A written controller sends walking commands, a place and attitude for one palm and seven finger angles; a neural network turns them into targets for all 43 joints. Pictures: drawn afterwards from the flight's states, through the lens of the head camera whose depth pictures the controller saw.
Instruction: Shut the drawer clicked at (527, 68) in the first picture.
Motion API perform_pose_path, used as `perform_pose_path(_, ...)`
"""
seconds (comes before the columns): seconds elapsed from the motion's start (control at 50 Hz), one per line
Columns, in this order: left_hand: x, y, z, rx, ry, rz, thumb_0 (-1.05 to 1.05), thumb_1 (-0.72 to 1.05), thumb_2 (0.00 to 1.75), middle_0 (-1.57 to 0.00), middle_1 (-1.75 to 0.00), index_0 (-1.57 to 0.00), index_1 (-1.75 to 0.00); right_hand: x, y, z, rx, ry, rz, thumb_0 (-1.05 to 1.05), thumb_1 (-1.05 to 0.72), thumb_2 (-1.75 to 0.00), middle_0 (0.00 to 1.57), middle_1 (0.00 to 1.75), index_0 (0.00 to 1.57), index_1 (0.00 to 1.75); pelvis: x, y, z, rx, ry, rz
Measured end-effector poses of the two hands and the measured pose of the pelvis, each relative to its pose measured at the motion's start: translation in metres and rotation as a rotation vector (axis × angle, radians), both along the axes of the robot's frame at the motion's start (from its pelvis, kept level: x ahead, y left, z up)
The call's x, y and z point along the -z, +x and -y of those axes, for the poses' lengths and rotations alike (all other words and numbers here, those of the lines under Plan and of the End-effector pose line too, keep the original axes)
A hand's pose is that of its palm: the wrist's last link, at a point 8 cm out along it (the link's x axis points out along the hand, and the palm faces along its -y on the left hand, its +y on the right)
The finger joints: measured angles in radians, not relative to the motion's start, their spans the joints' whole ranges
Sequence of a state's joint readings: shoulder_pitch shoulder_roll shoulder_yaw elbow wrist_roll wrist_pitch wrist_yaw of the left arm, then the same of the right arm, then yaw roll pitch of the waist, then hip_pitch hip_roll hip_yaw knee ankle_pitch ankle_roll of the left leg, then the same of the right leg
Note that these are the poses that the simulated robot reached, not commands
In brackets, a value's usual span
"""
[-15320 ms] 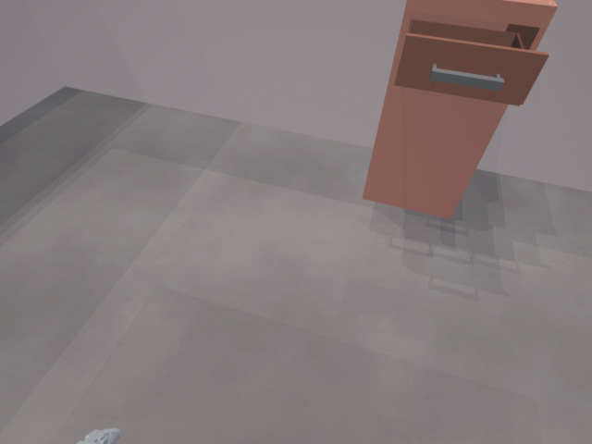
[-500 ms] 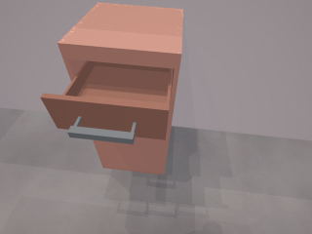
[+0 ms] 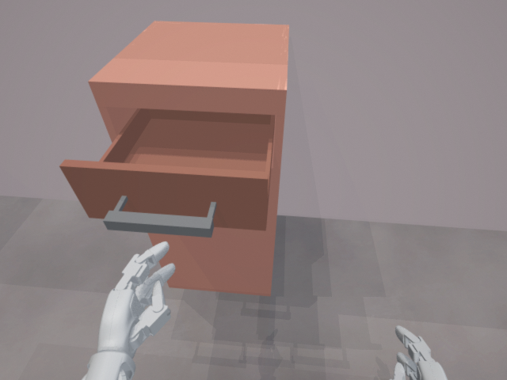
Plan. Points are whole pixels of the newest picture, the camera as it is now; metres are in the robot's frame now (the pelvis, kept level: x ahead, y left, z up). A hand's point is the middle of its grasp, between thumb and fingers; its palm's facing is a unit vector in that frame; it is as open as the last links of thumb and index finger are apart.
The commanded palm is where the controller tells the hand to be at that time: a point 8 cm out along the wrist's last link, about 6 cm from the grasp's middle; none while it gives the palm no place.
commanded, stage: raise the hand and make a fist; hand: left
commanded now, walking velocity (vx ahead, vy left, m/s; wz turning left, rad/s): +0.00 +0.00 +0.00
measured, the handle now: (163, 214) +0.41 +0.18 +0.04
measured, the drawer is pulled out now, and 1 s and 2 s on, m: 0.21 0.21 0.21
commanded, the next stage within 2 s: bring the fist close to the handle in 1.62 s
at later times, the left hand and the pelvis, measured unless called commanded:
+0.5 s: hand (174, 320) +0.21 +0.12 +0.03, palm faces -0.24 -0.97 -0.04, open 4.1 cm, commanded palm +0.17 +0.21 +0.05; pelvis +0.00 -0.03 -0.03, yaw +1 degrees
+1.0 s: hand (130, 299) +0.21 +0.16 +0.12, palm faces -0.03 -1.00 -0.06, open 3.1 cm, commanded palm +0.18 +0.21 +0.11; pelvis +0.02 +0.00 -0.01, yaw +1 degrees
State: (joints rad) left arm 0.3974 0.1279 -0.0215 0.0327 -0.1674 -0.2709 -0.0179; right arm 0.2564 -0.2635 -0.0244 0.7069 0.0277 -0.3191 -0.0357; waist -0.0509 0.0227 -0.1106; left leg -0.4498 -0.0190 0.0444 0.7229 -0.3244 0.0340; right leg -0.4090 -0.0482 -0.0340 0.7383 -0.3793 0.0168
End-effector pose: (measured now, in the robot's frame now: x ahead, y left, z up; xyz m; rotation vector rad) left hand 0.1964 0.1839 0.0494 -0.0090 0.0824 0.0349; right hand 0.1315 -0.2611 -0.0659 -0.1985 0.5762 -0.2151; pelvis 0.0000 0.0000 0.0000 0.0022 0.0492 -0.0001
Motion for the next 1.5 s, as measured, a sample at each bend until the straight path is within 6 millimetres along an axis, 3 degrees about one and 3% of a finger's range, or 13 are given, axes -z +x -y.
perform_pose_path(0.08,0.023,-0.008,0.027,0.176,-0.066,0.082,0.01,0.93,0.90,-0.39,-0.51,-0.39,-0.51,-0.023,0.044,0.006,-0.070,-0.033,0.106,0.01,-0.91,-0.90,0.20,0.30,0.20,0.30,0.016,-0.001,0.013,0.016,0.006,-0.039)
perform_pose_path(0.18,0.066,-0.061,-0.001,0.080,-0.015,-0.122,0.01,0.91,0.90,-0.50,-0.62,-0.50,-0.62,-0.030,0.084,0.006,-0.138,-0.056,0.145,0.01,-0.90,-0.90,0.20,0.30,0.20,0.30,0.032,0.001,0.027,0.004,-0.002,-0.066)
perform_pose_path(0.28,0.034,-0.086,-0.039,-0.096,0.100,0.005,0.02,0.90,0.90,-0.60,-0.72,-0.59,-0.72,-0.006,0.102,-0.009,-0.213,-0.033,0.129,0.01,-0.90,-0.90,0.20,0.30,0.20,0.30,0.043,0.001,0.033,-0.037,-0.037,-0.094)
perform_pose_path(0.38,-0.001,-0.044,-0.016,0.077,0.095,0.232,0.02,0.91,0.90,-0.69,-0.83,-0.69,-0.83,0.031,0.085,-0.027,-0.234,0.044,0.071,0.01,-0.90,-0.90,0.20,0.30,0.20,0.30,0.050,-0.006,0.034,-0.053,-0.056,-0.104)
perform_pose_path(0.48,0.013,0.005,0.007,0.287,0.059,0.021,0.01,0.90,0.90,-0.79,-0.94,-0.79,-0.94,0.045,0.042,-0.023,-0.111,0.110,-0.048,0.01,-0.90,-0.90,0.21,0.30,0.20,0.30,0.038,-0.002,0.033,-0.022,-0.027,-0.108)
perform_pose_path(0.62,-0.013,0.003,-0.035,0.027,0.049,0.008,0.02,0.90,0.90,-0.93,-1.09,-0.93,-1.09,0.031,0.003,0.006,0.051,0.064,-0.138,0.01,-0.90,-0.90,0.20,0.30,0.20,0.30,0.019,0.018,0.028,0.008,-0.008,-0.082)
perform_pose_path(0.7,-0.025,-0.013,-0.045,0.020,0.093,0.059,0.02,0.90,0.90,-1.01,-1.18,-1.00,-1.18,0.022,0.009,0.016,0.022,0.009,-0.128,0.01,-0.90,-0.90,0.20,0.30,0.20,0.30,0.017,0.020,0.021,-0.007,-0.021,-0.076)
perform_pose_path(0.78,-0.020,-0.020,-0.030,0.126,0.044,0.037,0.01,0.91,0.90,-1.09,-1.26,-1.09,-1.27,0.009,0.029,0.011,-0.019,-0.019,-0.044,0.01,-0.90,-0.90,0.20,0.30,0.20,0.30,0.016,0.018,0.013,-0.015,-0.031,-0.069)
perform_pose_path(0.86,-0.027,-0.017,-0.023,0.158,0.044,0.071,0.02,0.90,0.90,-1.17,-1.35,-1.17,-1.35,-0.007,0.053,-0.006,-0.060,-0.012,0.057,0.01,-0.90,-0.90,0.20,0.30,0.20,0.30,0.014,0.016,0.007,-0.016,-0.031,-0.053)
perform_pose_path(0.96,-0.058,-0.010,-0.031,0.086,0.073,0.191,0.02,0.90,0.90,-1.27,-1.46,-1.27,-1.46,-0.022,0.075,-0.038,-0.126,0.042,0.144,0.01,-0.90,-0.90,0.20,0.30,0.20,0.30,0.011,0.017,0.004,-0.016,-0.031,-0.026)
perform_pose_path(1.14,-0.069,-0.010,-0.016,0.145,0.064,0.117,0.01,0.90,0.90,-1.38,-1.57,-1.38,-1.57,-0.028,0.080,-0.071,-0.212,0.102,0.158,0.01,-0.90,-0.90,0.20,0.30,0.20,0.30,0.003,0.016,-0.001,-0.021,-0.030,0.028)
perform_pose_path(1.32,-0.097,0.000,-0.030,0.064,0.102,0.194,0.02,0.90,0.90,-1.40,-1.60,-1.40,-1.60,-0.017,0.058,-0.053,-0.190,0.084,0.070,0.01,-0.90,-0.90,0.21,0.30,0.20,0.30,-0.003,0.014,0.007,-0.022,-0.023,0.050)
perform_pose_path(1.5,-0.076,0.003,-0.014,0.125,0.087,0.062,0.01,0.90,0.90,-1.40,-1.60,-1.40,-1.60,-0.016,0.044,-0.017,-0.110,0.053,0.049,0.01,-0.90,-0.90,0.20,0.30,0.20,0.30,-0.007,0.017,0.018,-0.012,-0.012,0.050)
